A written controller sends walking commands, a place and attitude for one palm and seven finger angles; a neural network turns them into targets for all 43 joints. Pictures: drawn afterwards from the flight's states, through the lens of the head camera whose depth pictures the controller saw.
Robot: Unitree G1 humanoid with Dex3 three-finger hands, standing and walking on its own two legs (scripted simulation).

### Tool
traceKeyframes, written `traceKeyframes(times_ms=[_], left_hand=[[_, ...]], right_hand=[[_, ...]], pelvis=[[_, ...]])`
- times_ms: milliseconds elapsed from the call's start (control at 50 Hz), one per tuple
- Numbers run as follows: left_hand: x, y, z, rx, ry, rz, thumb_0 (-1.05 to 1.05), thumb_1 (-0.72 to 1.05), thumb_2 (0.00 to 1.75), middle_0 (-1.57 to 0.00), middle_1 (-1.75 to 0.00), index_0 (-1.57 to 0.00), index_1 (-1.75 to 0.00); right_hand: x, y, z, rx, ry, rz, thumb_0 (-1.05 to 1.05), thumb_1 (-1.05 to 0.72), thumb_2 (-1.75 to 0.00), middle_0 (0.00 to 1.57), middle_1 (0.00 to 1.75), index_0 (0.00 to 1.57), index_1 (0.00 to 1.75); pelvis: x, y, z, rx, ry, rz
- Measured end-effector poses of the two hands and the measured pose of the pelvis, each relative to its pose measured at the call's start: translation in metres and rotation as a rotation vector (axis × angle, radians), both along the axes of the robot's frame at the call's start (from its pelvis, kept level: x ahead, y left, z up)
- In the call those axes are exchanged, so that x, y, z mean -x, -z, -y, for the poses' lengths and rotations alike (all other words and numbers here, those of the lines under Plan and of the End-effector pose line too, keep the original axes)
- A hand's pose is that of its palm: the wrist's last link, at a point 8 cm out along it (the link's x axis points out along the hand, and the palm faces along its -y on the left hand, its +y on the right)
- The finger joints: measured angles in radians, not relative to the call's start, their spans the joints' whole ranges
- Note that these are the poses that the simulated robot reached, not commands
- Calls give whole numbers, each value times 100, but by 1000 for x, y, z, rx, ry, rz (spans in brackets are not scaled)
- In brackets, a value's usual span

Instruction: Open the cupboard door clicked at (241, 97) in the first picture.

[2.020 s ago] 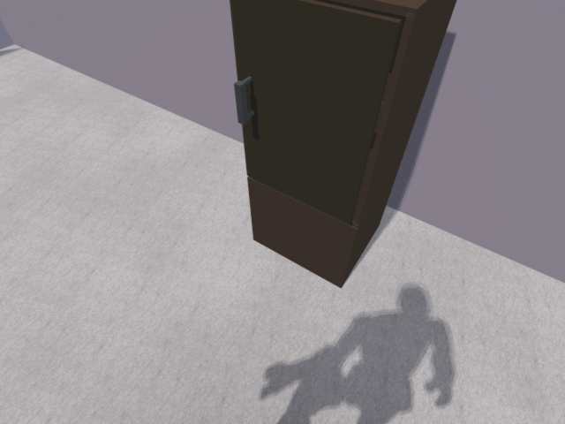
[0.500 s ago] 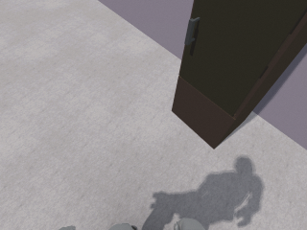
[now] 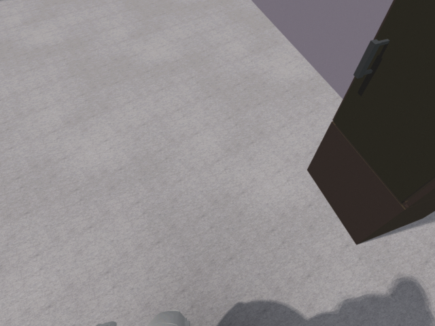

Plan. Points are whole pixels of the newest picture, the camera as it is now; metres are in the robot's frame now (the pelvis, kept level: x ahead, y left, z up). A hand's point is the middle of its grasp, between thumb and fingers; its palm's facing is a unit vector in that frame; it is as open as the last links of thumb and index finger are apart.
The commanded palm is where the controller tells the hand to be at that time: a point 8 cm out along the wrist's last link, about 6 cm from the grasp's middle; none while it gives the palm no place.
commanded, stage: walk around to get in front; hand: left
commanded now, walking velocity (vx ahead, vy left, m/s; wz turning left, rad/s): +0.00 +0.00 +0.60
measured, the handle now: (371, 58) +0.86 -0.45 -0.02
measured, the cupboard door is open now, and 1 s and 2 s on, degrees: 0 0 0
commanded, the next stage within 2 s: none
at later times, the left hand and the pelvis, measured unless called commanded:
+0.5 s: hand out of the picture +0.04 +0.21 -0.14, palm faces +0.28 -0.90 -0.33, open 7.4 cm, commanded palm none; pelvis -0.01 -0.03 -0.01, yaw +17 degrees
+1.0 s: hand out of the picture -0.08 +0.21 -0.17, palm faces +0.59 -0.77 -0.25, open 7.4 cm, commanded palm none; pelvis -0.02 -0.01 +0.00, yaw +35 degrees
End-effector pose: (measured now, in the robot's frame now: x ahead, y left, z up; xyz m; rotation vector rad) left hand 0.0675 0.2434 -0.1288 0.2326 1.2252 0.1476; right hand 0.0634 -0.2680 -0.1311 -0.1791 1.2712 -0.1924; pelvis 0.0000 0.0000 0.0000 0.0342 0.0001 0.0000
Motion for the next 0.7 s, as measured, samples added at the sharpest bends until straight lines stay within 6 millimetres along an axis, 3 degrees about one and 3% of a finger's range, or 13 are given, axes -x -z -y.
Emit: traceKeyframes(times_ms=[120,180,280,420,480,560,700], left_hand=[[40,26,-31,16,-127,-68,1,91,90,-20,-30,-20,-30],[48,20,-39,4,-166,-83,1,91,90,-20,-30,-20,-30],[43,2,-41,-18,-201,-22,1,91,90,-20,-30,-19,-30],[35,-13,-22,-79,-238,100,1,91,90,-20,-30,-19,-30],[48,-18,-7,-91,-265,103,1,91,90,-20,-30,-20,-30],[70,-22,11,-69,-317,63,1,91,90,-20,-30,-20,-30],[102,-8,27,3,-428,44,1,91,90,-20,-30,-20,-30]], right_hand=[[-44,-1,-31,31,-142,64,1,-91,-90,20,30,20,30],[-49,-7,-42,34,-180,73,1,-91,-90,20,30,20,30],[-48,-5,-47,10,-220,51,1,-91,-90,20,30,20,30],[-50,20,-26,-47,-258,11,1,-90,-90,20,30,20,30],[-58,26,-16,-54,-279,1,1,-91,-90,20,30,20,30],[-67,18,-10,-58,-309,-4,1,-91,-90,20,30,20,30],[-82,4,-23,-25,-415,-40,1,-91,-90,20,30,20,30]], pelvis=[[1,13,-16,11,-78,-10],[2,7,-16,23,-105,-12],[5,-1,-10,36,-155,-8],[5,10,19,14,-239,-9],[8,9,26,16,-284,8],[6,1,30,4,-335,11],[8,-3,30,2,-444,-3]])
